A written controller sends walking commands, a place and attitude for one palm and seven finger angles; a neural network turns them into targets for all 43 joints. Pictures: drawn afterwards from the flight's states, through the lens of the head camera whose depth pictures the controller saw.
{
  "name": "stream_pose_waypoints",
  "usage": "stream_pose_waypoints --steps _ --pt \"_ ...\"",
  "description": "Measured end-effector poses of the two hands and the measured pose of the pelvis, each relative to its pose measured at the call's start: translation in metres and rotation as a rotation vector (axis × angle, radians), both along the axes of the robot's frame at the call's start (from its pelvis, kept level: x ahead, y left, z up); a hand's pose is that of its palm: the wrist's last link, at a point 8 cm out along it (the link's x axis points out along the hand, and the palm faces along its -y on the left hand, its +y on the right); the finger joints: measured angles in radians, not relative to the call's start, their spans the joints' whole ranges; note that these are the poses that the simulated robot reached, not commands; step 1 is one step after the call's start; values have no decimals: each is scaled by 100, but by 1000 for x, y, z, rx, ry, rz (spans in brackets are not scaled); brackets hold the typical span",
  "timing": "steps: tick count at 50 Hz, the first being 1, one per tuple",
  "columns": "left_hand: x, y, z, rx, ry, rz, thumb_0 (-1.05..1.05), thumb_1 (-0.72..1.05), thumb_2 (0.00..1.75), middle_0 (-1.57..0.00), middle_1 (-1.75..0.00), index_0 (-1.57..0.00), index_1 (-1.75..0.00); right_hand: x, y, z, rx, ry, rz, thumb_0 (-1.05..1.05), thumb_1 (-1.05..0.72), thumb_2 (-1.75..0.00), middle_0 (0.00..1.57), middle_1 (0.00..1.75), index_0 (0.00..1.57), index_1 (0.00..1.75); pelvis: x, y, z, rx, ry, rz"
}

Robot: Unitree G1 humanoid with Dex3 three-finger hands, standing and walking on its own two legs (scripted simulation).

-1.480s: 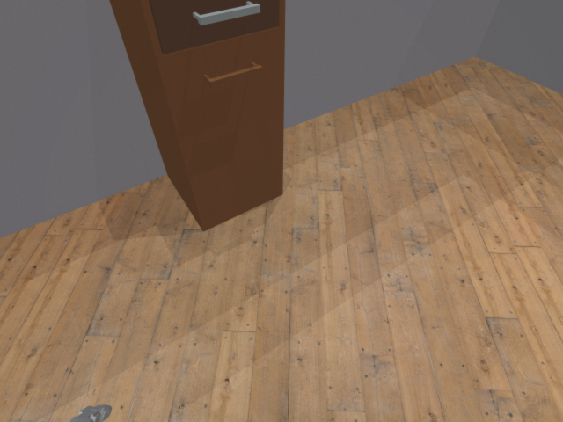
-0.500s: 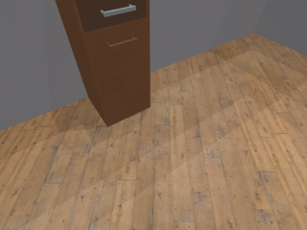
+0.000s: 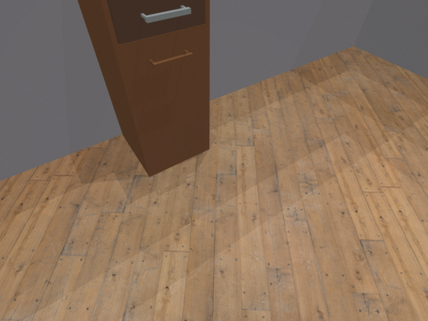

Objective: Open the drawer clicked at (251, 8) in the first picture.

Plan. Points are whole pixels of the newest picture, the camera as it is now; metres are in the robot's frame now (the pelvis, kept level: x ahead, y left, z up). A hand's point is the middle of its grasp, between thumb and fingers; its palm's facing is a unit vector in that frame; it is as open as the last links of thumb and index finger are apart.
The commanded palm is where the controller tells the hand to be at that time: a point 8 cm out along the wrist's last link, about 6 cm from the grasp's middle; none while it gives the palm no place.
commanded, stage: walk to a spot facing it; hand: left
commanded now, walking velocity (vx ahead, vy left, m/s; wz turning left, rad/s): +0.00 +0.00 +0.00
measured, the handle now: (166, 13) +1.12 +0.25 +0.12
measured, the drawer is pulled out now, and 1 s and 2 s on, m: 0.00 0.00 0.00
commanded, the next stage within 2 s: none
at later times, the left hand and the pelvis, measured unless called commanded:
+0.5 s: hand out of the picture +0.05 +0.18 -0.18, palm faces -0.13 -0.96 -0.26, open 7.4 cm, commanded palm none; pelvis -0.01 -0.02 -0.03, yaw -11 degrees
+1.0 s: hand (132, 295) +0.21 +0.21 -0.19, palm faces -0.35 -0.92 -0.20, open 7.4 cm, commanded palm none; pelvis +0.15 +0.01 -0.02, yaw -28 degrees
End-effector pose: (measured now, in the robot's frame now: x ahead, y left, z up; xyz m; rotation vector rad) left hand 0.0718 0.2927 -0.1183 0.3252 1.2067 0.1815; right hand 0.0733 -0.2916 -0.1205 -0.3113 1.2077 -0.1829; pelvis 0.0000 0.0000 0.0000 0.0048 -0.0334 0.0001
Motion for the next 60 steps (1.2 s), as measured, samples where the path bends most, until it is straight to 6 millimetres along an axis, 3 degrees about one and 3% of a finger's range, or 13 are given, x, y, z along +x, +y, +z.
stream_pose_waypoints --steps 11,18,23,25,31,37,43,46,48,51,54,60 --pt "-4 -4 -7 -2 31 -7 1 90 89 -21 -30 -20 -29 -3 7 -4 6 -27 -41 1 -90 -90 20 30 21 30 -3 2 -4 2 6 -48" --pt "-10 -32 -24 -51 80 -63 1 91 89 -20 -30 -20 -29 -33 21 -24 73 -39 -131 1 -90 -90 20 30 21 30 -12 -4 -16 28 6 -135" --pt "-13 -60 -32 -74 68 -89 1 91 89 -20 -30 -20 -29 -57 16 -50 126 -4 -189 1 -90 -90 20 30 21 30 -8 -18 -30 17 5 -189" --pt "-21 -69 -31 -80 69 -76 1 91 89 -20 -30 -20 -29 -61 14 -50 135 24 -196 1 -90 -90 20 30 21 30 -5 -22 -28 6 8 -196" --pt "-38 -85 -16 -112 183 -86 1 90 89 -21 -30 -20 -29 -44 8 -23 138 -28 -246 1 -90 -90 20 30 20 30 15 -26 -6 12 35 -248" --pt "-19 -80 -12 -118 239 -111 1 90 89 -21 -30 -20 -30 -11 7 -9 113 -82 -291 1 -90 -90 20 30 20 30 46 -21 0 10 55 -306" --pt "34 -59 -22 -113 245 -138 1 90 89 -21 -30 -20 -30 49 18 -1 87 -149 -304 1 -90 -90 20 30 20 30 91 -6 -4 -1 61 -362" --pt "76 -45 -38 -114 247 -171 1 90 89 -21 -30 -20 -30 80 26 -3 54 -221 -318 1 -90 -90 20 30 20 30 120 5 -17 -15 62 -405" --pt "111 -39 -45 -109 243 -214 1 90 89 -21 -30 -20 -29 87 33 -1 40 -247 -348 1 -90 -90 20 30 20 30 134 9 -20 -7 47 -444" --pt "177 -43 -42 -107 194 -302 1 91 89 -20 -30 -20 -29 77 47 3 42 -228 -427 0 -90 -90 20 30 20 30 155 10 -13 -8 33 -496" --pt "247 -60 -32 -118 107 -387 1 91 89 -20 -30 -19 -29 55 65 2 59 -151 -520 0 -90 -90 20 30 21 30 176 7 -5 -11 34 -540" --pt "366 -127 -16 -148 -24 -557 1 91 90 -20 -30 -19 -29 -3 93 -3 81 54 -719 0 -92 -90 20 30 21 30 218 -6 -1 -7 38 -617"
